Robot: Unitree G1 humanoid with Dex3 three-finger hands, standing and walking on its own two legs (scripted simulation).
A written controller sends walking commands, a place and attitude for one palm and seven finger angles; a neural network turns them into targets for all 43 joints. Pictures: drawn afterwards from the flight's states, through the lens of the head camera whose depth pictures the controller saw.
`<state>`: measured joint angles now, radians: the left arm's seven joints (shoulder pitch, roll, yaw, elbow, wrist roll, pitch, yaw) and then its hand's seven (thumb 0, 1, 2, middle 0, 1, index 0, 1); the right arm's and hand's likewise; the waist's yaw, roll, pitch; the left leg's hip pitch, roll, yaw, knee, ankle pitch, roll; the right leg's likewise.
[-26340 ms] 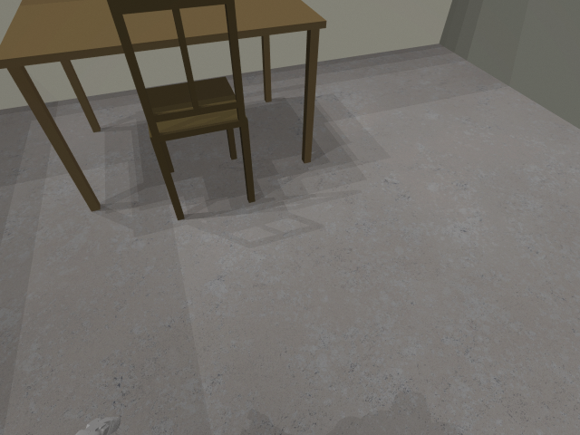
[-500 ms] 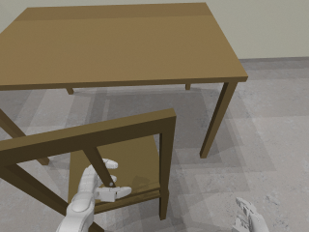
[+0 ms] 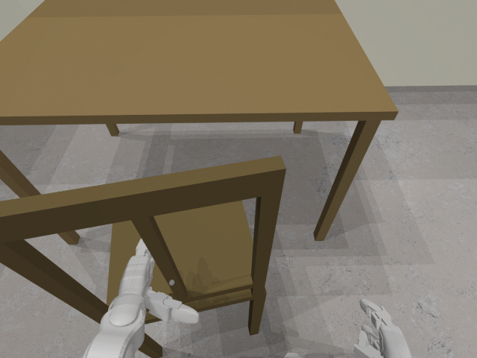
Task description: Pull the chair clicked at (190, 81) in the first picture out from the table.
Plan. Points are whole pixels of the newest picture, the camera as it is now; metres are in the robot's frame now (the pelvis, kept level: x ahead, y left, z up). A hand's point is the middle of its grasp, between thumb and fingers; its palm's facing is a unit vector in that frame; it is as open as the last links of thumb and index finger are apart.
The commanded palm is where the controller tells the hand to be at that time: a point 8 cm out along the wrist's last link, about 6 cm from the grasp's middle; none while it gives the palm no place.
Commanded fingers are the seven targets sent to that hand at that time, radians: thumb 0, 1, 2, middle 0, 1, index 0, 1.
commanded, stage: draw the fingers out of the gap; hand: left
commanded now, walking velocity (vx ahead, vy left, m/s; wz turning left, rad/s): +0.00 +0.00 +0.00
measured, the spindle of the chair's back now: (166, 264) +0.28 +0.13 +0.00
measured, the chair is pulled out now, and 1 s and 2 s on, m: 0.21 0.21 0.21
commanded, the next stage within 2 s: draw the hand back to the body in 0.78 s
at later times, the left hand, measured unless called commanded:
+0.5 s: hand (169, 334) +0.18 +0.12 -0.04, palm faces +0.01 -0.99 -0.16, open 17.5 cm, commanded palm +0.16 +0.17 -0.01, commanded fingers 0.00 -0.55 0.20 0.00 0.00 0.00 0.00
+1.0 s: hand out of the picture +0.13 +0.12 -0.01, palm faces +0.08 -1.00 -0.06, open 17.5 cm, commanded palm +0.09 +0.19 +0.01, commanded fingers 0.00 -0.55 0.20 0.00 0.00 0.00 0.00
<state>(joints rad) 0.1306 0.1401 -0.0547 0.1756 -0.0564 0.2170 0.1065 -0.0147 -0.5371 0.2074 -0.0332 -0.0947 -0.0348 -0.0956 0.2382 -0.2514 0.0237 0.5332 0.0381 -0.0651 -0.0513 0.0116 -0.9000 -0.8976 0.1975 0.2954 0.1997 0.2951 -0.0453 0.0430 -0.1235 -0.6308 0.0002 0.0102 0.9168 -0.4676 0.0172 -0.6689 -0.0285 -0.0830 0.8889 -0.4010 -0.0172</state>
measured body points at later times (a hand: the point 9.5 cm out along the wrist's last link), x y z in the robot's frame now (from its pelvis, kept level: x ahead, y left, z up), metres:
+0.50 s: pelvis +0.01 -0.01 -0.01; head +0.04 -0.01 +0.44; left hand +0.18 +0.17 -0.02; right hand +0.19 -0.24 -0.08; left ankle -0.01 +0.11 -0.69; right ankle +0.02 -0.11 -0.69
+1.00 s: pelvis +0.00 -0.01 -0.03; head +0.03 -0.01 +0.42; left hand +0.12 +0.18 -0.01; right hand +0.19 -0.24 -0.08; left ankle -0.01 +0.11 -0.69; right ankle +0.02 -0.11 -0.69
